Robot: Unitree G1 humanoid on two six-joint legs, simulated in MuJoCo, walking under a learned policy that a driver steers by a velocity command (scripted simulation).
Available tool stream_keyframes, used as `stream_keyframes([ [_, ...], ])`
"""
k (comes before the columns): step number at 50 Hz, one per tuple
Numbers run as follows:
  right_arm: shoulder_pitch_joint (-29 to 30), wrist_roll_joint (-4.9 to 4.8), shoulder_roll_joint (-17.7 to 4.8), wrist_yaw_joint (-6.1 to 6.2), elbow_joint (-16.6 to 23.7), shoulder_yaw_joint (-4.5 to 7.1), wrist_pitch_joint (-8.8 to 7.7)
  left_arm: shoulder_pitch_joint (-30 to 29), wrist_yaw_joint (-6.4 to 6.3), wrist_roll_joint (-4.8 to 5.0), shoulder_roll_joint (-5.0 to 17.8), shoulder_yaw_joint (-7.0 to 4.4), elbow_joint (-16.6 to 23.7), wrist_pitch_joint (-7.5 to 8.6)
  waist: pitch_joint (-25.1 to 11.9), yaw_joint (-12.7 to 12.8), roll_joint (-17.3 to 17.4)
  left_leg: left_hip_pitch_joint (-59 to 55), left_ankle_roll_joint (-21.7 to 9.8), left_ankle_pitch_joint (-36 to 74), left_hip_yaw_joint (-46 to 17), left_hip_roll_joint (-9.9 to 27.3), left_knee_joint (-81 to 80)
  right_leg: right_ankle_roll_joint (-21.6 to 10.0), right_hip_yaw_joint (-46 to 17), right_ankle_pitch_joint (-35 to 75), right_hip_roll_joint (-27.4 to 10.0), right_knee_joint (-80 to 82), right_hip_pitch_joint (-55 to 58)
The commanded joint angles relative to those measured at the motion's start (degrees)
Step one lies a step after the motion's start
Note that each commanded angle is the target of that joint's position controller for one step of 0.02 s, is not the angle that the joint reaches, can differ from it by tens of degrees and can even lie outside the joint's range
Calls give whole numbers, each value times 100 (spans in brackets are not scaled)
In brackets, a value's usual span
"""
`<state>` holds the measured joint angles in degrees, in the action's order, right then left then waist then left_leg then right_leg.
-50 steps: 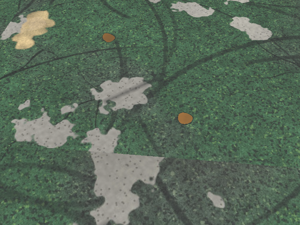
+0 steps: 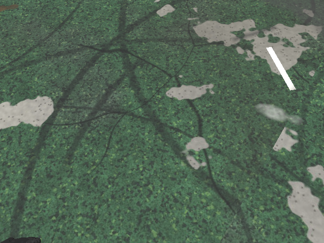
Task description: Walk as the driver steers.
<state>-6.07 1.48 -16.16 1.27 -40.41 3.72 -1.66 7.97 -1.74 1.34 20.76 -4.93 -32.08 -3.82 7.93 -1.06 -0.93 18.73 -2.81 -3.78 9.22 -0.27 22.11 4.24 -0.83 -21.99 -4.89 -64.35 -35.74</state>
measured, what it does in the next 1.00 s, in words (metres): walks ahead, turning right: right foot, then left foot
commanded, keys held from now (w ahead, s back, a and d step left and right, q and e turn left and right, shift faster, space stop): e+shift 0.52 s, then shift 0.10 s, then q+shift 0.20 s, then w+q+shift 0.18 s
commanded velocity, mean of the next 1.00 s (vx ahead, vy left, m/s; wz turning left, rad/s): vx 0.08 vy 0.00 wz -0.53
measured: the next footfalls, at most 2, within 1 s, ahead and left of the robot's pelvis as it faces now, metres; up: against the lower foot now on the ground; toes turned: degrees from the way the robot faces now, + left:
right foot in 0.22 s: +0.07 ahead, -0.14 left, +0.00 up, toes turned -17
left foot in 0.62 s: +0.20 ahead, +0.04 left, +0.00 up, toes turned -40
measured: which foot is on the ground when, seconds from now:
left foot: down 0.00-0.22, up 0.24-0.60, down 0.62-0.90, up 0.92-1.00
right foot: up 0.00-0.20, down 0.22-0.62, up 0.64-0.86, down 0.88-1.00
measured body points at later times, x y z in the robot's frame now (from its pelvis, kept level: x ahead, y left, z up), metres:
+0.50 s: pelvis +0.05 -0.03 +0.01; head +0.09 -0.08 +0.45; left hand +0.34 +0.17 -0.05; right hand +0.11 -0.37 -0.10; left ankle +0.17 +0.10 -0.69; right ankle +0.03 -0.13 -0.73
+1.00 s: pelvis +0.10 -0.04 +0.01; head +0.12 -0.06 +0.46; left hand +0.34 +0.15 -0.08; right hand +0.09 -0.35 -0.10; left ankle +0.17 +0.07 -0.68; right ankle +0.00 -0.12 -0.73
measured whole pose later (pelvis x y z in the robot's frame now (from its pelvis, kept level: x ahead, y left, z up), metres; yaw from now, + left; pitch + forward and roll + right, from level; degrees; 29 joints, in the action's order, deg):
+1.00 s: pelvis +0.10 -0.04 +0.01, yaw -26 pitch +3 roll +0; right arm -13.3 -2.4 -17.8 0.0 -41.0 4.5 0.2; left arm 15.2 -1.3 -0.5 15.4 -3.4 -37.7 2.6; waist -0.6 0.1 1.5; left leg 29.7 -0.2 -20.7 -4.6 -1.8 53.8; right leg -1.1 -2.2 -17.6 0.8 -22.9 -8.5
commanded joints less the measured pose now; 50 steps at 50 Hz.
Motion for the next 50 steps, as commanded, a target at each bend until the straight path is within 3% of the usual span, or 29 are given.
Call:
stream_keyframes([
  [1,515,-42,-952,22,390,259,-29,382,58,3,363,-97,282,-24,-1401,203,590,-859,-1143,147,-1164,1873,-1037,-75,-135,551,-297,408,481],
  [7,430,-159,-1226,-137,215,371,86,-55,237,5,421,-137,345,-131,-1220,64,730,-1100,-813,-133,-306,1936,-782,-369,476,369,-85,2038,1299],
  [10,279,-289,-1101,-199,62,365,181,332,239,-1,562,-281,197,-178,-1293,310,556,-1006,-277,-549,104,1782,95,-752,607,873,231,3437,2244],
  [11,31,-261,-873,-222,-46,323,219,822,161,-17,981,-442,59,-164,-1183,416,-263,-199,195,-1187,477,1315,1274,-1126,-300,2207,-103,4129,3042],
  [12,169,-16,-676,-190,333,244,205,938,48,-30,1829,-613,116,-123,-997,187,-1976,2033,850,-3280,581,335,3042,-2168,-2782,3423,-1382,4310,3842],
  [13,834,56,-759,-118,533,248,156,746,96,-256,1552,-535,295,106,-1451,519,-1190,2366,828,-3310,-839,156,4057,-2576,-3202,3056,-1469,4462,3531],
  [14,937,-77,-833,-92,587,276,145,538,118,-265,1367,-471,257,273,-1397,353,-836,2499,669,-2820,-1167,162,4271,-2382,-2761,2739,-1323,4592,3445],
  [15,801,-130,-835,-51,501,291,124,319,90,-158,1237,-444,256,349,-1278,171,-584,2530,562,-2288,-1296,206,4176,-2085,-2450,2444,-1074,4568,3326],
  [16,668,-67,-929,0,416,320,110,87,47,-44,1004,-371,302,340,-1277,67,-481,2481,546,-1955,-1363,242,4035,-1869,-2244,2464,-948,4466,3232],
  [18,545,-15,-865,-14,358,309,80,-151,-49,-65,826,-281,434,273,-1466,-80,-551,1859,624,-1522,-1353,49,3921,-1745,-1949,3023,-647,4281,2763],
  [23,695,-134,-503,-118,369,156,66,25,-96,-33,913,-340,459,189,-1592,67,-657,1193,744,-1312,-1466,-375,2363,-1640,-2275,2858,-294,3947,2626],
  [28,332,-180,-721,-204,274,223,34,-121,-22,-32,801,-302,556,143,-1683,81,-1073,376,611,-1315,-1537,-352,1241,-1487,-2892,2852,-202,3627,2571],
  [30,65,-138,-753,-221,185,262,8,-143,-23,3,602,-216,541,126,-1640,-29,-943,-503,404,-244,-1433,-95,115,-1180,-2732,2232,107,3245,2228],
  [31,79,-44,-1025,-196,254,312,22,224,-25,-84,292,-121,497,116,-1778,164,-31,-1126,52,345,-2356,893,-128,-896,-2218,654,585,2350,1734],
  [32,197,101,-1384,-186,237,352,68,496,-32,-105,224,-84,586,159,-1342,491,1639,-1219,-992,1542,-3876,1901,-424,-509,-1266,-1541,1523,1352,605],
  [33,288,84,-1061,-176,323,273,21,562,-58,-201,655,-191,451,238,-1283,391,1510,-920,-1608,1294,-4565,2351,-525,-223,-1304,-1675,1141,103,433],
  [34,401,7,-730,-151,370,164,2,394,-60,-164,822,-242,297,245,-1178,313,934,-706,-1458,957,-3964,2009,-402,-142,-1390,-1267,1033,-236,603],
  [35,538,-53,-478,-151,339,62,1,287,-64,-211,548,-166,205,222,-1127,355,651,-578,-1121,502,-3439,1546,-344,-40,-1418,-993,941,3,829],
  [36,636,-133,-337,-172,302,-22,7,249,-46,-293,262,-63,199,202,-1088,392,693,-594,-906,185,-3196,1282,-364,70,-1243,-800,718,498,960],
  [38,520,-252,-702,-163,262,89,152,-48,33,-292,-62,71,258,276,-896,262,954,-526,-680,643,-2742,726,-245,169,-503,-623,641,1882,1367],
  [40,-63,-285,-1214,-133,211,295,280,-276,34,-154,10,31,255,359,-1039,-31,1151,-998,-776,1137,-3026,719,-65,149,-279,-490,947,2690,1506],
  [41,-151,-302,-1270,-122,229,324,306,-189,33,-85,76,-4,196,382,-1174,-22,1212,-1198,-807,1179,-3242,776,-23,96,-317,-249,1006,3076,1617],
  [43,-171,-459,-1118,-46,290,295,352,260,59,-4,101,-43,22,426,-1454,205,1121,-733,-694,-1640,-3424,602,-259,-210,-175,432,988,4297,2580],
  [44,-168,-477,-1004,-14,320,263,343,526,54,21,201,-94,-70,445,-1405,337,1039,315,-457,-2917,-3383,434,-277,-468,-344,520,669,4473,3577],
  [45,123,-427,-720,-30,508,175,270,1210,7,-89,583,-200,-201,470,-1420,704,406,1959,-4,-3410,-2776,57,610,-939,-1234,-562,-293,4570,4827],
  [46,464,-488,-353,-56,784,71,137,1514,63,-200,962,-319,-365,529,-1201,857,-1136,3160,167,-2835,-1600,-454,2250,-1505,-3057,-2064,-1482,5271,4833],
  [47,495,-432,-645,-71,842,136,26,1095,69,-331,746,-244,-261,668,-787,683,-932,3483,186,-2397,-1784,144,3185,-1684,-3389,-2143,-1828,5411,4359],
  [48,257,-406,-736,-121,715,185,-17,777,13,-267,417,-153,-183,770,-670,491,-820,3558,204,-1952,-1757,247,3588,-1517,-2915,-1811,-1594,5438,4309],
  [50,-107,-338,-693,-184,535,202,-35,749,-22,-125,188,-76,-251,882,-616,405,-728,3746,334,-1352,-1633,434,4125,-1256,-2093,-967,-1305,5493,4457],
])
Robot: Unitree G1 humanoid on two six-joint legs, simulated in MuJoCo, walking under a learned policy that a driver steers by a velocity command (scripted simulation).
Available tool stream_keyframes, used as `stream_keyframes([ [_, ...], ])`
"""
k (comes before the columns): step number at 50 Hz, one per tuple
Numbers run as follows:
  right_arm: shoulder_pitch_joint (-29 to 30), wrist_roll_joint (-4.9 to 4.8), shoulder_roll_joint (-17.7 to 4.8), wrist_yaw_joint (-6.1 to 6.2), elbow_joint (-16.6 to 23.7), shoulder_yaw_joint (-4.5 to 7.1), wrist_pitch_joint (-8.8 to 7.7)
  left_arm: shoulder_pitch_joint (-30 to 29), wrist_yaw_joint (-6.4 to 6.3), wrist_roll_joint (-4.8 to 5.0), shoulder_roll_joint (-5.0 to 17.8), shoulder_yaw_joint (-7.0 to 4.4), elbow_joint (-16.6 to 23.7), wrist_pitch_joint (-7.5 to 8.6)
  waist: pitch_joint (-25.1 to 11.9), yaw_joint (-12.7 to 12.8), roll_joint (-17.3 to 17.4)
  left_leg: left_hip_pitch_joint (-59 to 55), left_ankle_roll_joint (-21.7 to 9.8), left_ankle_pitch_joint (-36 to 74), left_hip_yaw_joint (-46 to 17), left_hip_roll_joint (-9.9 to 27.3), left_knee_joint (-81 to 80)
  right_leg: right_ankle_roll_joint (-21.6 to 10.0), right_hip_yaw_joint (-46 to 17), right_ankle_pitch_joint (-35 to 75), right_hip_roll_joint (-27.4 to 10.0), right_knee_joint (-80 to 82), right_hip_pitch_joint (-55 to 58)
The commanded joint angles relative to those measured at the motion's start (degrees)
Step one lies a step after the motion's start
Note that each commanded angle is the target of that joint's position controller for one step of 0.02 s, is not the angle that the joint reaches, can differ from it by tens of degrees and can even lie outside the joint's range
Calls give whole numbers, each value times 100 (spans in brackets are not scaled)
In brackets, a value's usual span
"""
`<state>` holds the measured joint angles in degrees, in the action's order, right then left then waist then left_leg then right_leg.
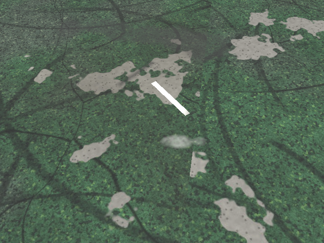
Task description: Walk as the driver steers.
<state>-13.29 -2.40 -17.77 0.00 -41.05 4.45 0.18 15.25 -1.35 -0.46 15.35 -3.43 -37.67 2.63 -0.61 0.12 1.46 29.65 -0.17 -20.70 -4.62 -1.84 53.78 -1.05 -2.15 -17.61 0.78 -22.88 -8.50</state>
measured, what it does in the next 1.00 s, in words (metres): walks ahead: left foot, then right foot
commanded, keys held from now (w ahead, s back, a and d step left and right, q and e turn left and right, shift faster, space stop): w+q+shift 0.28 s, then w+shift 0.02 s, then w+e+shift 0.70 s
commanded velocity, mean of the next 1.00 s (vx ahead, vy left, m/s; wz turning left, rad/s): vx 0.89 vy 0.00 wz -0.05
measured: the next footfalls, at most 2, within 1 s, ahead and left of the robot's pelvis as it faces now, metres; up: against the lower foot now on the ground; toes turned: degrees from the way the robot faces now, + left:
left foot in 0.36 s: +0.33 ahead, +0.26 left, +0.00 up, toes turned +23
right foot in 0.84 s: +0.78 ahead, +0.25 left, +0.00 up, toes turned +2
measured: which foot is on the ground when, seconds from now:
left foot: up 0.00-0.34, down 0.36-0.84, up 0.86-1.00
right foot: down 0.00-0.36, up 0.38-0.82, down 0.84-1.00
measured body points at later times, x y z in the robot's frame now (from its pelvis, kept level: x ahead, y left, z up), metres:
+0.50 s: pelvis +0.28 +0.17 -0.03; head +0.31 +0.18 +0.42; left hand +0.25 +0.44 -0.15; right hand +0.49 -0.04 -0.13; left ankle +0.29 +0.25 -0.74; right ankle +0.20 -0.04 -0.62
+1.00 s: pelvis +0.71 +0.27 -0.02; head +0.72 +0.28 +0.43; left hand +0.71 +0.53 -0.15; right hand +0.94 +0.05 -0.06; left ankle +0.69 +0.46 -0.63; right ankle +0.74 +0.25 -0.74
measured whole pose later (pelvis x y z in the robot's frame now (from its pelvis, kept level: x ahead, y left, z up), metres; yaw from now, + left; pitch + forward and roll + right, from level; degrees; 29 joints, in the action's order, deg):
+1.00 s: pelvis +0.71 +0.27 -0.02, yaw -5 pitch -2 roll +0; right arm -2.9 -0.2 -11.7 -0.8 -33.4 -0.7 -8.6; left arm 27.9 2.1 0.1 13.9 -3.2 -45.1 3.4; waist 3.0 3.9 -0.4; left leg 30.3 -1.7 -19.1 -10.5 0.5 78.5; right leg -11.2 -1.2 -14.5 11.7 -34.1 -17.6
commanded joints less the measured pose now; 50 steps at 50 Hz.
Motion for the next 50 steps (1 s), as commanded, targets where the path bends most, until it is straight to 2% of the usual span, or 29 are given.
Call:
stream_keyframes([
  [1,655,57,-447,-102,617,104,-227,140,-59,42,694,-201,256,281,331,335,-876,2690,103,603,-164,669,1242,-677,-1575,-978,-1778,1409,1602],
  [7,1069,26,-257,-268,914,-32,-192,478,20,-36,850,-224,0,352,817,425,-745,2703,298,1642,110,873,1067,-623,6,177,-1644,1692,1024],
  [13,1774,-28,-71,-532,1186,-230,-251,732,71,28,1130,-288,-334,248,1304,505,-464,2005,-278,1628,897,848,-449,-414,1244,1483,-1705,1798,1217],
  [15,1621,-14,-225,-524,1220,-177,-258,791,73,47,1383,-324,-407,195,890,223,-764,773,-597,1069,1422,286,-659,-409,1522,5028,-1706,1074,1220],
  [16,1183,-13,-379,-487,1196,-90,-252,957,68,62,1505,-324,-506,185,475,-132,-1007,-148,-778,644,1512,-73,-626,-476,1504,6717,-1846,335,1171],
  [17,40,-45,-744,-423,974,114,-211,932,68,75,1618,-310,-588,187,-182,-884,-1118,-1844,-1031,546,1462,-348,-921,-472,1507,7531,-1914,-892,703],
  [18,-1252,-80,-1239,-280,605,378,-130,839,44,105,1561,-234,-549,251,-704,-1617,-818,-4026,-1196,847,858,-221,-1371,-340,1398,6654,-1707,-2540,-649],
  [19,-1365,30,-1912,-167,382,427,-164,1599,114,5,336,113,-282,347,-1512,-673,1288,-6129,-1740,-1132,-2358,1585,-1888,-3,1065,-619,-652,-5401,-3086],
  [20,-1921,122,-1433,-168,526,293,-257,1187,122,306,762,95,-375,578,-3149,-1237,744,-6206,-1916,-3041,-4581,2293,-3258,-188,-716,-1225,-95,-6274,-3072],
  [21,-1661,240,-1052,-235,334,168,-380,115,82,644,1169,-69,-73,600,-1869,-1341,271,-5386,-1489,-2718,-3916,2258,-3754,-250,-761,-719,-263,-6497,-3725],
  [22,-1359,196,-1012,-233,215,151,-467,-160,41,629,877,29,128,625,-848,-1038,216,-4214,-1365,-2015,-3195,2199,-3859,-288,-659,-344,-510,-6184,-3889],
  [23,-875,244,-789,-224,167,88,-531,-179,13,424,757,41,74,596,-347,-672,-25,-3216,-1235,-1315,-2503,2059,-3856,-298,-610,17,-805,-5833,-3642],
  [24,-488,385,-446,-231,190,-3,-591,257,37,371,720,-3,-83,456,-135,-254,177,-2435,-1100,-832,-1767,1829,-3865,-311,-697,489,-1056,-5621,-3158],
  [25,-271,428,-167,-239,178,-59,-639,565,82,413,629,-17,-257,291,-35,-49,405,-1968,-1011,-490,-1276,1698,-3990,-284,-698,733,-1155,-5600,-2850],
  [26,-174,368,-39,-247,125,-75,-697,703,108,428,530,-28,-367,142,85,52,403,-1798,-923,-64,-771,1597,-4165,-252,-660,823,-1212,-5497,-2825],
  [28,-133,308,-50,-231,-26,-55,-772,570,124,405,331,-10,-415,-64,467,146,281,-1491,-575,853,117,1436,-4432,-208,-648,1147,-1201,-5356,-3113],
  [30,-68,358,-72,-171,-55,-44,-812,187,148,362,315,1,-297,-66,823,120,242,-1331,-305,1836,1003,1007,-4663,-166,-512,1826,-999,-4644,-3232],
  [35,-508,360,-344,98,-210,-36,-817,-649,367,273,238,53,-56,149,977,-122,-177,-2256,130,4038,1905,883,-4852,-303,537,3054,-459,-2655,-3133],
  [38,-659,405,-848,316,-238,44,-616,-635,549,366,454,-54,115,212,512,107,225,-3297,384,7521,2047,1085,-3823,-512,1328,2789,135,-1939,-2430],
  [40,-277,335,-1246,450,-91,176,-428,426,532,432,863,-256,-30,26,-63,839,750,-3467,318,9495,1982,1367,-2392,-647,1452,2001,408,-2140,-1181],
  [41,305,320,-1310,417,95,208,-403,1905,458,400,1314,-467,-406,-125,-540,1597,724,-2845,204,9608,1798,1430,-889,-929,1058,1630,330,-2273,331],
  [42,1061,159,-1064,266,237,152,-467,3335,324,355,1443,-544,-829,-236,-670,2335,-50,-1767,176,6574,1837,788,1890,-1344,373,2301,-97,-1382,1806],
  [43,1324,236,396,25,543,-223,-727,3145,336,116,1002,-372,-1111,-232,226,1635,-2482,749,217,-1076,1331,-694,4851,-1604,-177,2378,109,-1542,2267],
  [44,132,42,767,-79,918,-428,-949,1842,354,-33,795,-148,-572,3,-573,323,-2517,2286,45,-1568,-190,-559,5545,-2565,-3242,-119,-770,-793,2518],
  [45,398,13,128,-177,1083,-402,-1123,1620,378,-7,507,-142,-219,78,-838,518,-1208,2272,-323,-927,-539,-379,4876,-2600,-4451,-2009,-1231,545,2263],
  [46,673,26,-122,-206,1179,-309,-1166,1260,397,34,569,-158,-135,182,-124,115,201,2005,-556,-296,-478,-116,3744,-2232,-4643,-2561,-1296,1234,1159],
  [47,474,129,-108,-179,1118,-305,-1087,694,392,50,683,-176,37,288,147,-315,680,1578,-472,90,-569,161,2992,-2158,-4528,-2459,-1241,1240,231],
  [48,401,248,-139,-120,1038,-299,-987,324,350,55,818,-200,153,328,381,-444,726,1186,-277,212,-605,277,2596,-2140,-4208,-2005,-944,1221,-530],
  [50,386,273,-428,24,952,-198,-812,103,234,71,700,-166,231,344,556,-494,613,663,68,368,-534,517,1621,-2003,-3282,-1110,-484,1222,-1358],
])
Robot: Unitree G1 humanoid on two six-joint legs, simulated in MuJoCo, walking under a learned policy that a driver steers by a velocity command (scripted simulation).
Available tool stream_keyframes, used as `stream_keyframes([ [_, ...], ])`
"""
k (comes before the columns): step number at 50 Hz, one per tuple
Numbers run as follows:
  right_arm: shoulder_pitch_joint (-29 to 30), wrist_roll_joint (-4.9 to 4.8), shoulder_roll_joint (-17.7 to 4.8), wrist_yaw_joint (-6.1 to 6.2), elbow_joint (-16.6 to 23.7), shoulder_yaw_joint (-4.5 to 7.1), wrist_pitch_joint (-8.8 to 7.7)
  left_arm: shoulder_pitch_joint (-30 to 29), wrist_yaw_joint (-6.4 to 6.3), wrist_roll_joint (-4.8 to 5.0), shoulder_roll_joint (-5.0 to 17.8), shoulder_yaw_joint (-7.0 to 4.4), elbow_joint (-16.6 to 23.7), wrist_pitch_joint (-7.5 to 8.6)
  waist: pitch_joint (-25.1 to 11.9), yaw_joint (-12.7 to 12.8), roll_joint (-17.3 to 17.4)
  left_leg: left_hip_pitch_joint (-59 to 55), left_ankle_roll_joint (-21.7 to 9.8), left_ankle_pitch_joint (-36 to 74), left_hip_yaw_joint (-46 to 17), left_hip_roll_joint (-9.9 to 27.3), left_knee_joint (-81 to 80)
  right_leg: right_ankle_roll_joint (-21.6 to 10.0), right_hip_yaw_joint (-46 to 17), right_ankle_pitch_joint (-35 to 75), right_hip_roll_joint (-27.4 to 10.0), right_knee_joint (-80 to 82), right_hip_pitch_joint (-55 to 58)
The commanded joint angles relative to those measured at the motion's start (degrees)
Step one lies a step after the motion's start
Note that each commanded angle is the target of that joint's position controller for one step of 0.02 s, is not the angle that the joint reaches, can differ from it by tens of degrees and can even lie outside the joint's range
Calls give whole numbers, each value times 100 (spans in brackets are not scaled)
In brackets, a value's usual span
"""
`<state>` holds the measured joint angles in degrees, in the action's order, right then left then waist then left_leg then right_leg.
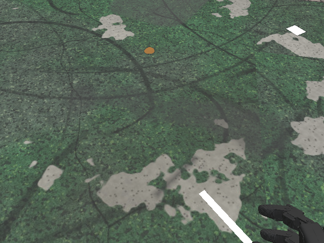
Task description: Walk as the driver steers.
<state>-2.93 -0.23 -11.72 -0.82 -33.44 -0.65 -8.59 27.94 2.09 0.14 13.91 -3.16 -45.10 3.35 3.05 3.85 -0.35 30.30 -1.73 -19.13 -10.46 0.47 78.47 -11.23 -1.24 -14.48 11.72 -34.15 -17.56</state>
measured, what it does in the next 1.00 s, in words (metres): walks ahead: left foot, then right foot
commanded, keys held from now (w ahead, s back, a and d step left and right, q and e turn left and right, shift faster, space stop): w+e+shift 0.20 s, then q+shift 0.80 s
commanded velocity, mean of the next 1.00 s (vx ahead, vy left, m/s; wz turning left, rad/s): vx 0.43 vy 0.00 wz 0.17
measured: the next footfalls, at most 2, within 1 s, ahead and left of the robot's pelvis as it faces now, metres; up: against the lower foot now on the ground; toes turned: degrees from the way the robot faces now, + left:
left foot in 0.24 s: +0.43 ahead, +0.20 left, +0.00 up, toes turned -22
right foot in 0.58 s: +0.56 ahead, -0.06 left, +0.00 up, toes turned -1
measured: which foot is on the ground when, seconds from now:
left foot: up 0.00-0.22, down 0.24-0.58, up 0.60-0.94, down 0.96-1.00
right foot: down 0.00-0.22, up 0.24-0.56, down 0.58-0.96, up 0.98-1.00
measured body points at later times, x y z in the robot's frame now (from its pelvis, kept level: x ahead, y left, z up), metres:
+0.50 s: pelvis +0.38 +0.08 +0.02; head +0.43 +0.05 +0.47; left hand +0.69 +0.22 -0.02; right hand +0.28 -0.19 -0.11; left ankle +0.39 +0.21 -0.72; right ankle +0.46 -0.05 -0.69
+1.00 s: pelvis +0.50 +0.10 +0.00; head +0.54 +0.13 +0.45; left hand +0.59 +0.42 -0.11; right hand +0.73 -0.15 -0.06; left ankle +0.52 +0.21 -0.72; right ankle +0.51 -0.06 -0.70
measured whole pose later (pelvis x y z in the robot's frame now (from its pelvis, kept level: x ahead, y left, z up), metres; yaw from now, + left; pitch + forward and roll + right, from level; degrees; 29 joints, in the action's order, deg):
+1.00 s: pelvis +0.50 +0.10 +0.00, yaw +15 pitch +1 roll -2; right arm -11.1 -0.3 -19.8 -0.2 -32.4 5.2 3.7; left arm 5.2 0.0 -0.1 18.5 -5.5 -41.9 0.5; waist 4.0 0.4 -0.9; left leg 23.6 -1.7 -16.8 0.6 1.6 37.9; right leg 3.8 8.5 -26.5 -6.6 -45.4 -19.8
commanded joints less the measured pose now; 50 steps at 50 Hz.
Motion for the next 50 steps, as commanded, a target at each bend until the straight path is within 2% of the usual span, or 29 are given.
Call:
stream_keyframes([
  [1,-352,113,-1003,166,292,296,96,-1100,-178,62,774,-176,940,279,288,-726,702,397,368,473,200,317,-1536,-942,-2936,-887,-1380,2324,-771],
  [2,97,172,-844,193,452,240,114,-1004,-258,119,738,-175,885,255,362,-518,520,134,501,917,377,281,-2284,-860,-2498,-422,-1183,2273,-1060],
  [4,725,129,-452,183,698,147,141,-921,-349,203,833,-223,767,160,283,-163,33,-727,676,1840,697,9,-3752,-503,-1944,-270,-790,2054,-1471],
  [7,793,-169,-675,156,755,322,133,-585,-357,279,883,-278,589,75,-146,103,-409,-1335,878,2222,540,-264,-4674,-230,-2305,-797,-883,1589,-790],
  [9,639,-286,-925,141,702,469,79,-553,-371,292,738,-280,550,29,-250,-15,-631,-1362,783,1909,364,-183,-5049,-61,-2531,-629,-1033,1038,23],
  [11,-884,-258,-1312,130,345,732,13,-828,-317,126,684,-259,640,-3,-1034,-912,-751,-2612,422,1517,582,-34,-4914,351,-2113,1228,-916,-715,451],
  [12,-2127,-72,-1573,122,115,754,16,-802,-265,-51,246,-102,799,-3,-2007,-1293,-268,-4279,4,953,-304,729,-4604,584,-1644,973,-821,-2670,-225],
  [13,-2440,222,-2158,-13,-269,837,36,482,-233,211,-299,32,816,64,-2465,-470,2735,-5521,-1296,510,-4071,2113,-5881,1013,-1119,-1972,-48,-4466,-2118],
  [14,-2388,129,-1631,-91,-306,777,53,566,-281,348,191,47,573,56,-2095,-634,2415,-5481,-1533,-479,-4932,2225,-6037,1029,-1147,-1787,-588,-5128,-2972],
  [15,-1967,74,-1085,-71,-251,665,117,-438,-269,275,476,23,732,53,-1208,-869,1492,-4806,-1431,394,-3820,1898,-5970,1052,-1037,-1508,-776,-5315,-3186],
  [16,-1534,70,-1035,-54,-228,611,171,-1355,-270,75,610,16,994,106,-707,-839,592,-3878,-1277,2035,-2770,1565,-5885,1068,-805,-1263,-908,-5063,-2926],
  [17,-1375,33,-1062,-62,-298,593,201,-1951,-280,-154,678,-12,1209,193,-493,-766,269,-3276,-1168,3610,-2070,1299,-5749,1079,-600,-1214,-1067,-4548,-2739],
  [18,-1511,4,-1001,-40,-445,538,196,-2247,-267,-265,632,-12,1360,259,-454,-719,311,-2968,-1042,4629,-1591,1066,-5705,1103,-492,-1266,-1192,-3955,-2505],
  [20,-1558,-46,-789,12,-657,450,250,-2267,-214,-190,296,122,1464,287,-577,-497,505,-2798,-1031,5241,-1307,841,-5753,1225,-359,-1190,-1247,-2353,-2128],
  [22,-1376,-101,-1326,156,-642,620,412,-2352,-163,-76,205,198,1423,309,-836,-399,549,-2113,-1042,5263,-1104,693,-5866,1306,-123,-425,-925,-923,-968],
  [24,-1334,-168,-1739,253,-585,764,547,-2330,-144,-9,456,122,1331,248,-1014,-250,657,-1630,-834,4298,-1171,576,-5959,1293,-228,747,-667,-67,100],
  [27,-1228,-212,-1462,312,-458,733,611,-2285,-206,-88,759,-16,1275,138,-904,-13,504,-985,-284,2942,-1276,214,-5521,1127,-518,2185,-892,856,1356],
  [28,-1295,-198,-1241,293,-426,686,617,-2174,-268,-158,865,-65,1280,107,-938,42,365,-700,-100,2413,-1166,-58,-4979,1000,-598,2457,-1199,1020,1793],
  [29,-1498,-132,-881,257,-330,583,618,-1767,-361,-243,1138,-117,1278,52,-1402,77,-386,-79,167,319,-744,-411,-3611,566,-1400,3904,-2328,857,2713],
  [30,-2584,-172,-658,235,-422,485,640,-1656,-371,-355,1065,-61,1318,-73,-2233,-282,-1316,354,324,-2466,-245,-668,-2428,-318,-2558,5217,-3833,535,3253],
  [31,-2825,-203,-1123,238,-436,553,736,-1819,-335,-173,983,-112,1222,-186,-2223,-362,-1392,645,509,-2247,277,-175,-1544,-653,-2948,4050,-4098,785,2898],
  [33,-2307,-191,-1372,342,-458,692,961,-2340,-325,-74,600,-26,1269,-223,-1191,-384,-736,1078,741,-1401,550,139,-818,-339,-2050,2378,-3266,1250,1956],
  [36,-2163,-97,-1143,377,-303,706,1190,-2930,-318,-173,674,-81,1230,-190,-647,-672,-748,532,886,-688,770,367,-716,-221,-849,2562,-2848,1673,621],
  [41,-1488,-93,-805,156,55,565,1150,-2943,-386,-100,850,-223,993,-193,-872,-554,-666,-263,692,338,1025,558,-2569,-142,143,2586,-2797,1650,644],
  [45,-1251,-115,-1092,-39,231,643,1240,-2727,-281,82,1118,-353,826,-179,-855,-509,-683,-857,358,538,1350,399,-3681,132,440,2265,-3046,1273,844],
  [47,-1397,-86,-1217,-21,218,746,1272,-2582,-231,186,1025,-361,715,-157,-855,-652,-407,-1601,52,1083,1444,139,-4541,606,784,1488,-2861,541,580],
  [48,-1707,-39,-1523,62,158,873,1260,-2238,-179,129,830,-332,575,-165,-833,-731,268,-2340,-235,2114,965,220,-5030,994,1073,698,-2501,-387,-28],
  [49,-1791,-21,-2491,186,332,1093,1233,-2080,-141,-128,615,-255,804,-195,-747,-501,2358,-3304,-1117,4378,-1407,1727,-5381,1614,1446,-2218,-1602,-2452,-1876],
  [50,-1653,195,-2422,126,566,1013,1067,-2648,-204,-203,753,-254,1008,-202,-1296,-831,1895,-3179,-1906,3866,-2367,2081,-5654,1637,87,-2568,-1138,-3505,-2476],
])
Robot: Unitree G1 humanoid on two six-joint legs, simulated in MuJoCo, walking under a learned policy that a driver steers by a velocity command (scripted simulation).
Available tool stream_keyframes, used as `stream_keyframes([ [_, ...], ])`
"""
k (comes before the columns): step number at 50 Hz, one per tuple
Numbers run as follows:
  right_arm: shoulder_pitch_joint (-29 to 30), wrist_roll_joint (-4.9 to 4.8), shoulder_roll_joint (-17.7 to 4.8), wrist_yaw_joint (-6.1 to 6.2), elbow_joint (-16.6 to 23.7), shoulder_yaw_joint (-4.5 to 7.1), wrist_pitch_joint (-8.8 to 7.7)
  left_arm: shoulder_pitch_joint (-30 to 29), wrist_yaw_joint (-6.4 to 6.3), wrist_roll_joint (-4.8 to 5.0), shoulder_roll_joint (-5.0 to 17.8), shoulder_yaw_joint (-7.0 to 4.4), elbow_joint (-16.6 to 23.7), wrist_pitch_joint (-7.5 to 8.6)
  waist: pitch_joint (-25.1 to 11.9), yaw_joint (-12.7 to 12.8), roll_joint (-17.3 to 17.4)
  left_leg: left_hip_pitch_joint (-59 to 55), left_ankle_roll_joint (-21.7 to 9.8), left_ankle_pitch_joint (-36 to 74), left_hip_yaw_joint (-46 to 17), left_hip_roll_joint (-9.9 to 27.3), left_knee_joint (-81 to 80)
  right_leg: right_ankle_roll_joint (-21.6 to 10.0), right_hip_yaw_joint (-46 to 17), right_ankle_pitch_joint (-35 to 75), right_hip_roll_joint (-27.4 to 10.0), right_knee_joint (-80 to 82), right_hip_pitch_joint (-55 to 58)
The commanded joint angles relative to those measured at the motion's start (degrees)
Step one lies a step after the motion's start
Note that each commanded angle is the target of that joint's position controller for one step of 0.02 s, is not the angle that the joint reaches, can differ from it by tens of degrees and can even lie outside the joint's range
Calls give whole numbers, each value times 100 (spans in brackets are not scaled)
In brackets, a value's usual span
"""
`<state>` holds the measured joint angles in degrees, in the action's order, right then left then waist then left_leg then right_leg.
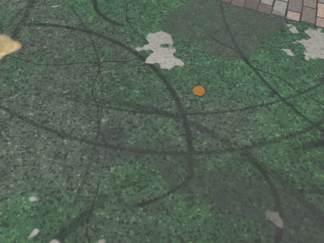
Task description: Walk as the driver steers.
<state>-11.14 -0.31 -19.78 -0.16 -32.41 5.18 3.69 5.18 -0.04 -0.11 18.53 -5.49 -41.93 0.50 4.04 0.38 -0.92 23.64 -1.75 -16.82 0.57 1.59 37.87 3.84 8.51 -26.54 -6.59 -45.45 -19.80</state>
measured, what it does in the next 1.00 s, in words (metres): steps on the spot, turning left: right foot, then left foot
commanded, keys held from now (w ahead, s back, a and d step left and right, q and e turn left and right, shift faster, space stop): q+shift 0.60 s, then shift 0.08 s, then e+shift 0.32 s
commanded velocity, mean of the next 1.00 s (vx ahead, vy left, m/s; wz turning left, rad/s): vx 0.01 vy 0.00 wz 0.63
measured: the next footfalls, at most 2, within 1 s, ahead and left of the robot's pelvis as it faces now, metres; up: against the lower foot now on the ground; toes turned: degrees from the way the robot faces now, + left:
right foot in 0.40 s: +0.16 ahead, -0.10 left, +0.00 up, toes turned +31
left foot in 0.82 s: -0.01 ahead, +0.13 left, +0.00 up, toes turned +38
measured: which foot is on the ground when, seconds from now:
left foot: down 0.00-0.40, up 0.42-0.80, down 0.82-1.00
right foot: up 0.00-0.38, down 0.40-0.82, up 0.84-1.00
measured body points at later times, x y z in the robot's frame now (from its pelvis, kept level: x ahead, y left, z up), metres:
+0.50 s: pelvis +0.05 -0.03 +0.01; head +0.08 -0.03 +0.46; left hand +0.05 +0.30 -0.07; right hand +0.34 -0.21 -0.06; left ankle +0.00 +0.09 -0.67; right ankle +0.12 -0.12 -0.72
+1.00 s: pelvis +0.03 +0.01 +0.02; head +0.05 +0.05 +0.46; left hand -0.07 +0.30 -0.11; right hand +0.33 -0.08 -0.06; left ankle -0.04 +0.10 -0.72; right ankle +0.07 -0.11 -0.65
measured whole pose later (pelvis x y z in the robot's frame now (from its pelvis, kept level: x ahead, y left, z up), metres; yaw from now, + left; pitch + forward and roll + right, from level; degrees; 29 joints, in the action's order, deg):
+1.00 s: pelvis +0.03 +0.01 +0.02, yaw +33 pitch +1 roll +0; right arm -5.9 1.5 -13.3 2.2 -34.4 1.8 1.4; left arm 14.4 -0.4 1.8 18.6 -4.4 -45.0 -3.1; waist 2.6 2.6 -1.8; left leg 12.9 -0.7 -15.8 5.3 2.3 27.5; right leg 5.5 1.3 -27.9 -2.5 -61.6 -27.5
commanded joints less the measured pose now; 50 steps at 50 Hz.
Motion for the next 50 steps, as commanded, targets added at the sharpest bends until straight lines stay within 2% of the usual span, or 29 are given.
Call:
stream_keyframes([
  [1,-772,205,-1406,6,407,382,-275,-660,-46,-46,488,-67,729,66,-1338,-564,1257,-2377,-1736,2946,-2997,1728,-1756,-42,-1218,-882,624,-2620,-2325],
  [2,-516,73,-1251,35,369,342,-326,-582,-105,-2,487,-77,693,65,-1128,-350,929,-2187,-1430,2345,-2684,1428,-1760,-162,-1333,-357,553,-2409,-2345],
  [3,-229,-55,-1050,79,422,274,-293,-432,-160,-42,541,-97,599,56,-1040,-197,738,-2037,-1209,2073,-2487,1256,-1729,-172,-1393,8,480,-2135,-2307],
  [5,179,-29,-911,183,580,189,-200,-257,-152,-72,554,-106,504,62,-1082,9,868,-1538,-1071,2327,-2215,944,-1677,-92,-1370,487,636,-1814,-1743],
  [7,175,0,-909,234,604,197,-161,-160,-119,-21,425,-59,404,84,-1202,9,755,-1555,-1034,2395,-2206,784,-1603,1,-1389,705,830,-1167,-1529],
  [10,159,-55,-1000,274,604,244,-126,-223,-83,12,320,4,373,83,-1223,-46,768,-1489,-1017,1935,-2538,689,-1539,80,-1538,841,1014,-295,-1248],
  [16,294,-75,-1007,214,644,278,-59,-177,11,53,477,-48,367,140,-1041,-102,1149,-1131,-893,1311,-3342,473,-1501,-44,-1709,837,1163,878,-467],
  [19,526,-145,-900,195,688,250,-26,260,33,62,602,-150,240,192,-1023,151,1100,-724,-588,925,-3403,90,-1155,-224,-1598,1672,956,2330,675],
  [20,234,-141,-602,177,654,165,-18,347,-4,1,886,-224,251,160,-1239,14,399,-208,-307,-545,-2942,-308,-394,-559,-2270,1752,34,2666,1455],
  [21,24,-170,-414,162,750,113,-39,133,-51,-134,1236,-262,301,76,-980,-298,-1330,938,24,-1846,-1549,-1210,827,-1368,-3685,2120,-1052,3028,1634],
  [22,-96,-73,-968,135,671,272,-117,-29,-64,-277,956,-207,437,110,-821,-276,-1265,1172,281,-1699,-1399,-749,2116,-1814,-4107,2127,-1570,3113,1181],
  [23,-133,-97,-1211,108,533,363,-115,-333,-124,-225,644,-114,574,107,-688,-326,-916,1165,383,-1281,-1209,-500,2614,-1732,-3468,1947,-1335,3039,990],
  [24,-203,-102,-1147,114,395,372,-73,-526,-189,-146,473,-67,637,69,-551,-332,-672,1171,474,-894,-1075,-399,2883,-1503,-2832,1663,-917,2980,883],
  [25,-270,-78,-998,121,337,340,-33,-572,-259,-70,431,-40,665,36,-510,-295,-597,1342,557,-588,-950,-336,3271,-1402,-2475,1691,-734,2932,980],
  [27,-197,-143,-728,85,387,238,-9,-394,-338,-83,450,-4,654,-20,-424,-144,-549,1512,686,-344,-556,-134,3417,-1459,-1828,2249,-616,2961,1064],
  [29,145,-175,-557,79,534,158,-29,-41,-348,-136,549,-31,591,-66,-487,128,-642,1730,805,-249,-311,101,2959,-1578,-1554,2540,-706,2975,1543],
  [32,378,-89,-365,57,653,60,-57,261,-266,-128,741,-97,505,-115,-707,329,-654,1448,870,-494,-239,283,2185,-1748,-1381,2923,-916,2914,1883],
  [36,203,-4,-232,55,538,-32,-84,162,-61,9,936,-138,433,-123,-893,204,-779,136,681,-777,54,9,855,-1766,-1077,3694,-917,2679,1435],
  [38,-106,23,-138,67,339,-55,-79,126,21,136,793,-46,318,-84,-938,2,-796,-568,487,-349,19,-128,-376,-1669,-1151,3754,-871,2393,1353],
  [39,-442,54,-26,62,128,-80,-86,27,57,199,545,70,261,-54,-951,-217,-714,-1371,327,506,50,-170,-1549,-1466,-1082,3595,-730,2181,1022],
  [40,-547,82,-118,83,39,-84,-91,308,128,195,205,218,116,27,-1018,-218,-485,-2389,212,1340,-189,-18,-2167,-1022,-993,2995,-520,2078,454],
  [41,-767,122,-610,160,74,-4,-84,506,214,-61,-65,349,180,94,-1401,-74,512,-3361,-21,3148,-1342,1121,-1808,-473,-730,1216,-88,1317,-234],
  [42,-91,261,-751,198,190,-15,-77,684,236,-52,-141,363,201,115,-1231,201,1417,-2465,-825,3190,-1554,1891,-1554,-105,-584,-345,164,1179,-477],
  [43,178,296,-591,161,292,-1,-136,374,168,54,463,226,223,56,-1066,-102,1181,-1865,-1092,2375,-1323,1660,-1674,15,-681,-365,183,594,-222],
  [44,214,284,-705,169,208,54,-174,230,125,164,726,102,276,15,-777,-160,1352,-1886,-1076,2190,-1198,1528,-1759,34,-582,-331,338,-67,-680],
  [45,133,276,-804,202,155,105,-211,319,47,205,836,8,191,-59,-684,-259,1413,-1942,-1125,2344,-1170,1611,-1817,71,-676,-606,357,-948,-1108],
  [46,176,205,-716,228,109,86,-259,534,-18,188,873,-64,140,-162,-602,-208,1411,-1815,-1158,2716,-1036,1732,-1815,122,-885,-670,318,-1659,-1296],
  [47,295,174,-518,256,95,25,-295,714,-57,202,755,-81,98,-248,-561,-101,1264,-1657,-1142,3020,-781,1726,-1809,153,-983,-573,325,-2119,-1309],
  [50,610,171,-212,317,68,-30,-323,685,-114,192,430,-47,241,-382,-469,-23,1013,-1697,-1022,2479,-210,1622,-1951,259,-858,140,187,-2014,-1547],
])
Over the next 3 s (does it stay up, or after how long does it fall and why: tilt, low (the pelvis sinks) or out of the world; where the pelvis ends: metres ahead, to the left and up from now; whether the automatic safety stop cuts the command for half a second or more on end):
stays up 0.67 0.45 0.01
